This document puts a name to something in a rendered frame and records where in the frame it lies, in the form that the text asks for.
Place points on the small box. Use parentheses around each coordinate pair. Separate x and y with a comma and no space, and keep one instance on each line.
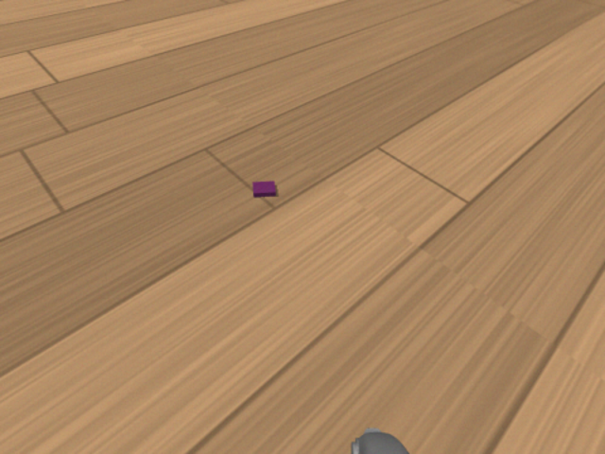
(264,189)

